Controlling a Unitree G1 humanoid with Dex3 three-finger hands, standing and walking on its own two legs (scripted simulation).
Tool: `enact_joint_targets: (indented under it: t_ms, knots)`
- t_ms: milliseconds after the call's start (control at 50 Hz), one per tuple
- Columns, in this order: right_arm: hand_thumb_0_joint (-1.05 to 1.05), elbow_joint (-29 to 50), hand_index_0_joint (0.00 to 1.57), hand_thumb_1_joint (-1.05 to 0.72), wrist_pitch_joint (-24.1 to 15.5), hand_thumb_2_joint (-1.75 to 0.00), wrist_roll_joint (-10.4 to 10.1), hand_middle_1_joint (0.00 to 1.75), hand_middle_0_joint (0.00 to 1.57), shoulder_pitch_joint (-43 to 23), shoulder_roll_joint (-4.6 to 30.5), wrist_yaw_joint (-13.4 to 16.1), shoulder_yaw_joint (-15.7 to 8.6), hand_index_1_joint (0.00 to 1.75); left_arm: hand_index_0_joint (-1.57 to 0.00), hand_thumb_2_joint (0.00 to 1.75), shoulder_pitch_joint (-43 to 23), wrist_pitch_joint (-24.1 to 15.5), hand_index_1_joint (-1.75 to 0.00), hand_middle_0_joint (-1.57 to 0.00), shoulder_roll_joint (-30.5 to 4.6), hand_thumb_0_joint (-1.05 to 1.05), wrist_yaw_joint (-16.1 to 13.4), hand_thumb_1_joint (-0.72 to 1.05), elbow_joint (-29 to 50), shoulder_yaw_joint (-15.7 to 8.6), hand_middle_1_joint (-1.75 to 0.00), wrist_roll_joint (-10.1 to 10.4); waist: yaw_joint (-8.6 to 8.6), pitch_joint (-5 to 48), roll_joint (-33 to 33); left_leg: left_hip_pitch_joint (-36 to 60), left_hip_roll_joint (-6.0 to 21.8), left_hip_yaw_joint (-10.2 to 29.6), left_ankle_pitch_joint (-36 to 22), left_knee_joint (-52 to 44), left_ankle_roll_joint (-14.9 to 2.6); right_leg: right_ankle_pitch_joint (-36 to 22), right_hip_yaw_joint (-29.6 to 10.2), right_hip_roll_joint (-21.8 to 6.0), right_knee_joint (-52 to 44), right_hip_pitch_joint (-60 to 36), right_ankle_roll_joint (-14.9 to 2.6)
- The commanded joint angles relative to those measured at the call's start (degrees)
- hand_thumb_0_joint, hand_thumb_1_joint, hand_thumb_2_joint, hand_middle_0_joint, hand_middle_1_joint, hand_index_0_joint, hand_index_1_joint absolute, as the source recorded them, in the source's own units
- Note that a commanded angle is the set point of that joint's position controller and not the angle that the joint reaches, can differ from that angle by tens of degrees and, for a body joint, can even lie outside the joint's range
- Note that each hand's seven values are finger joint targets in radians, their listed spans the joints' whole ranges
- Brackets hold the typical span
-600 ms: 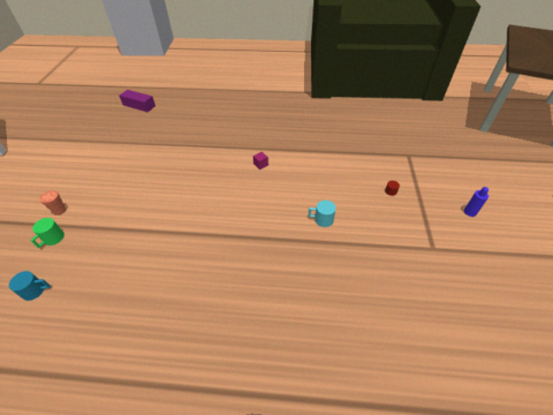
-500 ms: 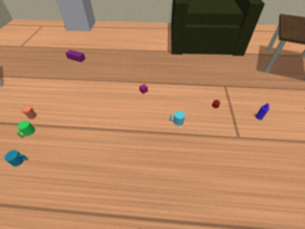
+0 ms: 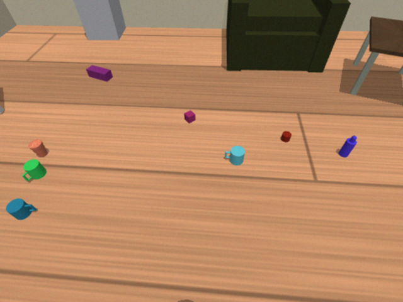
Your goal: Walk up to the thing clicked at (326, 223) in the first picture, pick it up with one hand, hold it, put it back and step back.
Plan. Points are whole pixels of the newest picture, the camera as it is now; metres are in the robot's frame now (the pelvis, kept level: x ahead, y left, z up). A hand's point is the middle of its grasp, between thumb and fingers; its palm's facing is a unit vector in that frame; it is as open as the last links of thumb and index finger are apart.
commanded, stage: stand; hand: left
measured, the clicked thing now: (234, 155) +1.06 -0.19 -0.74
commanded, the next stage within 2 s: walk up in 0.52 s
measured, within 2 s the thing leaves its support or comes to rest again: neither
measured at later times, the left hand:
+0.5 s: hand out of the picture +0.07 +0.26 -0.16, palm faces -0.02 -0.94 -0.35, open 7.3 cm
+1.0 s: hand (138, 289) +0.18 +0.16 -0.15, palm faces -0.18 -0.90 -0.39, open 7.3 cm
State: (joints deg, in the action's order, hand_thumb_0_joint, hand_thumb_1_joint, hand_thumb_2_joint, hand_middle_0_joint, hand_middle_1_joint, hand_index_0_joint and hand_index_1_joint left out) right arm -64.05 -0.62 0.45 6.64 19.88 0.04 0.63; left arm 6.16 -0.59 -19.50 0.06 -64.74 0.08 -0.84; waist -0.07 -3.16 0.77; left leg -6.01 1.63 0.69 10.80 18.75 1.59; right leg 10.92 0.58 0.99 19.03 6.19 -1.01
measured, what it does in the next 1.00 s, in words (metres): steps to the right: right foot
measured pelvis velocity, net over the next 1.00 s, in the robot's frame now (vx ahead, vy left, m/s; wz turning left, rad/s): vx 0.10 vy -0.10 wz -0.23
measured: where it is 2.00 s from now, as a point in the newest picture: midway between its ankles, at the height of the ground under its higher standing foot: (248, 247)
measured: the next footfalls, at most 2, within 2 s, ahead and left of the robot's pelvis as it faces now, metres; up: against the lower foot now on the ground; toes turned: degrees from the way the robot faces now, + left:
right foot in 0.82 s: +0.16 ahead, -0.23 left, +0.00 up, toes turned -14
left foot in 1.24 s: +0.36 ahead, -0.02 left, +0.00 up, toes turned -13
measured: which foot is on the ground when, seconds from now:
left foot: down 0.00-0.84, up 0.86-1.00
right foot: down 0.00-0.56, up 0.58-0.80, down 0.82-1.00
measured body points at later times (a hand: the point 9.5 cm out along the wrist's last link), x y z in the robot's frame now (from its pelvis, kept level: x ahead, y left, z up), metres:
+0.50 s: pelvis +0.00 +0.00 +0.00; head +0.01 +0.00 +0.45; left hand +0.08 +0.30 -0.13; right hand +0.08 -0.30 -0.14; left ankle -0.01 +0.14 -0.75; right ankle -0.01 -0.11 -0.75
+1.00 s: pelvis +0.10 -0.10 -0.02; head +0.11 -0.13 +0.43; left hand +0.19 +0.21 -0.12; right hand +0.12 -0.44 -0.15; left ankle +0.08 +0.05 -0.68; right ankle +0.12 -0.22 -0.75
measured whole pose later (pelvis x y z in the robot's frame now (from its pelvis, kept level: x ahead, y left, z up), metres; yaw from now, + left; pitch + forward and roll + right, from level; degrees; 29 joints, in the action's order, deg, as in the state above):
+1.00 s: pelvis +0.10 -0.10 -0.02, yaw -13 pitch -4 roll +0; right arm -54.0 -1.2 0.7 11.7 26.3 -2.1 -4.3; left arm 18.3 -1.6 -21.3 3.9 -52.1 -4.0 -1.0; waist -2.4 -5.9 3.9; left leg -20.4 4.2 -1.3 26.1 63.7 -1.6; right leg 15.5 0.5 -0.2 35.8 16.7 -1.6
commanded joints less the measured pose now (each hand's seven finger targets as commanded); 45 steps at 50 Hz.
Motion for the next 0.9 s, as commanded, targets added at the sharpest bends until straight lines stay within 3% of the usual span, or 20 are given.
enact_joint_targets:
  t_ms: [0,280,480,500,520,540,560,580,620,680,720,760,780,800,820,840,860,880]
  knots:
    - [0.00,3.7,0.20,-0.90,-1.3,-0.90,0.0,0.30,0.20,-2.0,11.9,0.6,-2.2,0.30,-0.20,0.90,-2.3,-1.5,-0.30,-0.20,-12.2,0.00,-0.7,0.90,3.6,-2.4,-0.30,0.3,-0.06,5.5,-1.0,1.6,6.0,4.4,-9.6,-1.7,-2.98,-11.7,-5.9,-8.3,-2.9,-0.6,-0.64]
    - [0.00,3.7,0.20,-0.90,-1.2,-0.90,0.0,0.30,0.20,-2.1,11.9,0.7,-2.2,0.30,-0.20,0.90,-2.2,-1.4,-0.30,-0.20,-12.5,0.00,-0.7,0.90,3.4,-2.6,-0.30,0.4,-0.07,4.2,-0.5,1.4,6.0,4.6,-7.9,-2.7,-2.89,-8.8,-6.0,-8.0,-3.7,0.1,-0.72]
    - [0.00,3.7,0.20,-0.90,-1.3,-0.90,-0.1,0.30,0.20,-2.2,12.0,0.7,-2.3,0.30,-0.20,0.90,-1.8,-1.4,-0.30,-0.20,-12.4,0.00,-0.5,0.90,3.5,-2.6,-0.30,0.4,-0.19,4.7,-0.7,1.3,6.0,4.6,-9.0,-2.6,-2.91,-9.8,-5.9,-8.0,-3.3,-0.8,-0.86]
    - [0.00,7.3,0.20,-0.90,-2.9,-0.90,1.4,0.30,0.20,2.0,18.3,0.5,-6.6,0.30,-0.20,0.90,1.3,-0.8,-0.30,-0.20,-16.5,0.00,1.4,0.90,9.4,-6.2,-0.30,-1.1,1.86,8.2,-2.8,9.6,5.0,3.2,13.6,3.1,-6.73,10.9,-8.2,-4.3,2.8,8.0,-2.81]
    - [0.00,5.5,0.20,-0.90,-3.3,-0.90,1.7,0.30,0.20,6.6,19.4,0.5,-7.6,0.30,-0.20,0.90,-1.7,-0.2,-0.30,-0.20,-15.5,0.00,2.3,0.90,9.7,-6.3,-0.30,-1.3,4.33,4.6,0.5,14.9,8.1,7.3,24.7,0.7,-9.08,22.0,-6.9,-3.3,7.6,21.8,-2.64]
    - [0.00,5.3,0.20,-0.90,-3.5,-0.90,1.8,0.30,0.20,9.0,21.7,0.8,-8.8,0.30,-0.20,0.90,-5.0,0.4,-0.30,-0.20,-13.7,0.00,3.0,0.90,11.5,-6.0,-0.30,-1.2,6.27,0.3,8.0,16.9,15.8,15.7,32.0,-6.9,-12.43,18.8,-2.2,-1.2,20.0,32.2,-1.30]
    - [0.00,6.5,0.20,-0.90,-3.9,-0.90,1.6,0.30,0.20,9.2,22.2,0.8,-9.3,0.30,-0.20,0.90,-6.2,0.6,-0.30,-0.20,-14.1,0.00,3.4,0.90,12.8,-6.3,-0.30,-1.9,6.83,-1.9,7.2,12.6,23.2,20.4,29.3,-10.7,-15.30,17.3,-3.5,-3.2,29.0,35.2,-0.42]
    - [0.00,8.3,0.20,-0.90,-4.1,-0.90,1.3,0.30,0.20,7.1,22.5,0.8,-9.5,0.30,-0.20,0.90,-4.9,0.4,-0.30,-0.20,-14.7,0.00,3.7,0.90,13.7,-6.5,-0.30,-1.6,5.08,-3.5,4.7,7.2,25.9,21.7,26.6,-11.9,-16.47,16.0,-6.0,-5.6,33.1,33.6,-0.15]
    - [0.00,10.8,0.20,-0.90,-4.8,-0.90,1.6,0.30,0.20,3.7,20.8,0.6,-9.3,0.30,-0.20,0.90,-1.3,0.2,-0.30,-0.20,-15.3,0.00,4.6,0.90,14.0,-7.1,-0.30,-1.1,1.79,-4.2,3.3,2.5,24.1,18.4,24.2,-11.7,-15.75,12.9,-8.3,-8.7,34.4,29.1,-0.02]
    - [0.00,13.9,0.20,-0.90,-5.0,-0.90,2.4,0.30,0.20,-1.5,19.1,-0.2,-9.0,0.30,-0.20,0.90,4.4,0.1,-0.30,-0.20,-14.1,0.00,6.3,0.90,14.0,-7.2,-0.30,-0.7,-1.33,-3.2,8.0,0.3,17.9,4.6,17.0,-7.9,-12.38,11.1,-4.3,-8.8,25.6,22.4,0.16]
    - [0.00,14.8,0.20,-0.90,-4.9,-0.90,2.7,0.30,0.20,-2.1,19.0,-0.6,-9.2,0.30,-0.20,0.90,5.4,0.1,-0.30,-0.20,-13.8,0.00,6.8,0.90,14.5,-7.5,-0.30,-0.6,-1.31,-2.6,10.0,-4.3,13.7,-2.0,15.1,-4.7,-10.04,7.5,-0.5,-7.1,20.5,15.0,0.16]
    - [0.00,15.0,0.20,-0.90,-4.3,-0.90,2.5,0.30,0.20,-1.6,18.8,-0.9,-9.2,0.30,-0.20,0.90,6.7,-0.2,-0.30,-0.20,-13.9,0.00,6.6,0.90,14.1,-7.9,-0.30,-0.9,-1.45,-2.0,7.5,-8.7,11.5,-5.6,15.8,0.9,-9.06,3.0,3.6,-4.7,17.5,7.8,0.26]
    - [0.00,15.3,0.20,-0.90,-3.9,-0.90,2.2,0.30,0.20,-1.8,18.9,-1.0,-9.1,0.30,-0.20,0.90,10.1,-0.5,-0.30,-0.20,-13.9,0.00,6.2,0.90,13.2,-8.0,-0.30,-1.0,-2.89,-1.0,5.4,-11.0,10.5,-7.5,17.1,5.8,-8.62,-0.3,5.8,-3.2,15.1,3.2,0.15]
    - [0.00,15.5,0.20,-0.90,-3.4,-0.90,2.2,0.30,0.20,-1.2,17.7,-1.1,-8.6,0.30,-0.20,0.90,15.1,-0.9,-0.30,-0.20,-15.5,0.00,5.5,0.90,11.6,-8.8,-0.30,-1.2,-4.99,1.3,-1.0,-14.0,8.7,-8.9,16.6,16.3,-8.09,1.0,6.3,-1.2,14.8,-3.1,0.05]
    - [0.00,15.8,0.20,-0.90,-2.8,-0.90,2.1,0.30,0.20,1.1,14.6,-1.1,-7.4,0.30,-0.20,0.90,22.1,-1.4,-0.30,-0.20,-18.9,0.00,4.3,0.90,10.0,-10.2,-0.30,-1.3,-8.14,4.2,-12.1,-20.7,5.2,-10.3,16.7,31.0,-6.73,6.7,1.6,-0.9,12.8,-11.5,-1.42]
    - [0.00,18.1,0.20,-0.90,-2.7,-0.90,1.4,0.30,0.20,0.9,10.4,-1.4,-5.7,0.30,-0.20,0.90,26.2,-1.7,-0.30,-0.20,-23.9,0.00,3.2,0.90,10.9,-11.5,-0.30,-1.2,-10.14,2.1,-25.8,-31.6,-2.3,-10.2,26.5,46.5,-4.01,27.6,-22.5,-12.4,-1.8,-10.1,-5.66]
    - [0.00,18.5,0.20,-0.90,-2.3,-0.90,0.9,0.30,0.20,2.0,14.5,-1.6,-6.5,0.30,-0.20,0.90,22.0,-2.0,-0.30,-0.20,-26.2,0.00,3.3,0.90,13.1,-11.2,-0.30,-0.6,-6.74,0.2,-19.7,-30.5,-1.3,-1.8,23.9,49.7,-2.59,37.1,-44.3,-21.1,-11.8,-1.8,-11.76]
    - [0.00,17.7,0.20,-0.90,-2.3,-0.90,1.1,0.30,0.20,2.3,17.9,-1.5,-7.6,0.30,-0.20,0.90,16.5,-2.0,-0.30,-0.20,-26.8,0.00,3.3,0.90,15.3,-11.1,-0.30,-0.1,-4.63,-3.6,-13.8,-29.1,1.9,0.5,22.6,49.6,-2.49,41.2,-47.2,-23.2,-12.3,3.8,-14.64]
